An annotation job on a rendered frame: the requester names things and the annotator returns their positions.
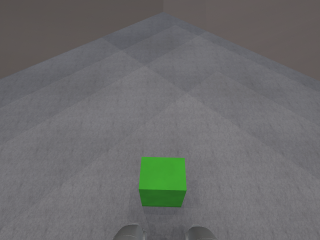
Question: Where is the robot thigh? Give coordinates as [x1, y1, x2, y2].
[184, 226, 218, 240]
[112, 224, 147, 240]

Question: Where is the robot left thigh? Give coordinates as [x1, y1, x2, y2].
[112, 224, 147, 240]

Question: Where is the robot right thigh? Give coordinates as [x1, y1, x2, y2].
[184, 226, 218, 240]

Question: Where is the carton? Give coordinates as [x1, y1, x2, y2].
[138, 157, 187, 208]

